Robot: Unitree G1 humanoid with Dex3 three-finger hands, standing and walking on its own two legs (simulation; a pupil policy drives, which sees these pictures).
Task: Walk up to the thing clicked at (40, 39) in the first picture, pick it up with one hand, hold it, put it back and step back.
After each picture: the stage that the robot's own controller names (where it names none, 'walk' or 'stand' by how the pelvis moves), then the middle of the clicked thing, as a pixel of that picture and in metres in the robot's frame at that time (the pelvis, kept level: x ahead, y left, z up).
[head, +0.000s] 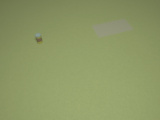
stand; (39, 38) +1.46 +0.52 -0.72
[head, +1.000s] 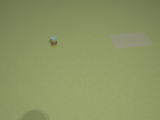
walk; (53, 41) +1.36 +0.25 -0.69
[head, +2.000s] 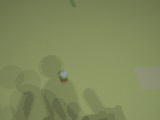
walk; (64, 77) +0.83 +0.14 -0.70
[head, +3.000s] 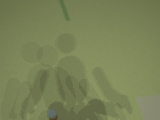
walk; (53, 115) +0.48 +0.23 -0.70
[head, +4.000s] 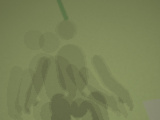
stand; out of the picture +0.36 +0.23 -0.70
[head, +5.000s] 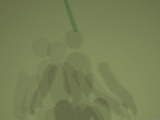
stand; out of the picture +0.33 +0.21 -0.71
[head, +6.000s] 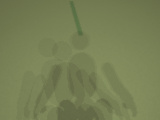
stand; out of the picture +0.32 +0.21 -0.72
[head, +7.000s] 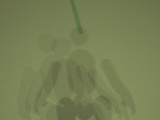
stand; out of the picture +0.30 +0.20 -0.72
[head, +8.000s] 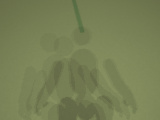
stand; out of the picture +0.32 +0.21 -0.72
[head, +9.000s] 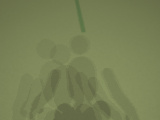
walk; out of the picture +0.40 +0.18 -0.71
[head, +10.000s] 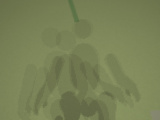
stand; out of the picture +0.33 +0.25 -0.70
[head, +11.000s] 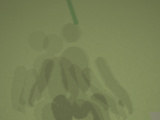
stand; out of the picture +0.35 +0.19 -0.70
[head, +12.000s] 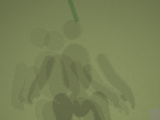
stand; out of the picture +0.36 +0.19 -0.71
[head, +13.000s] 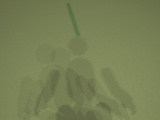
stand; out of the picture +0.36 +0.21 -0.72
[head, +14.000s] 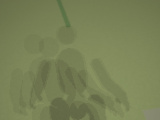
stand; out of the picture +0.35 +0.22 -0.72
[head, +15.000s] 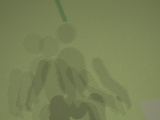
stand; out of the picture +0.37 +0.25 -0.71
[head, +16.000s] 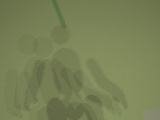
stand; out of the picture +0.32 +0.22 -0.71
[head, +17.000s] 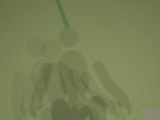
stand; out of the picture +0.36 +0.25 -0.72
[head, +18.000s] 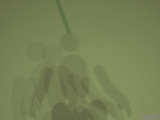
stand; out of the picture +0.35 +0.24 -0.72
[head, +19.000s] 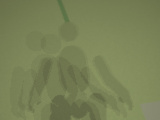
stand; out of the picture +0.37 +0.25 -0.72
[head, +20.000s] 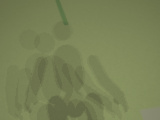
stand; out of the picture +0.34 +0.22 -0.72
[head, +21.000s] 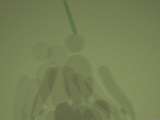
stand; out of the picture +0.36 +0.22 -0.72
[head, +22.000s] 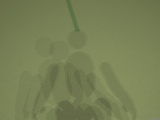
stand; out of the picture +0.36 +0.21 -0.72
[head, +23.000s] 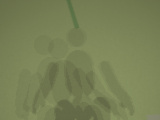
go down; out of the picture +0.37 +0.21 -0.72
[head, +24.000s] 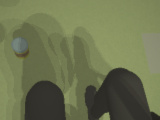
go down; (21, 49) +0.51 +0.18 -0.32
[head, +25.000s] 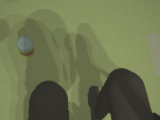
close in; (26, 47) +0.50 +0.17 -0.32
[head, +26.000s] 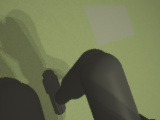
close in; out of the picture +0.50 +0.22 -0.26
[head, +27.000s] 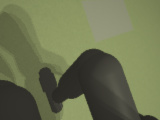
close; out of the picture +0.49 +0.23 -0.26
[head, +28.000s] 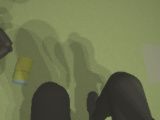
lift; (23, 71) +0.41 +0.19 -0.34
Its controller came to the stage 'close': yes
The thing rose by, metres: 0.01
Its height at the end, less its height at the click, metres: -0.02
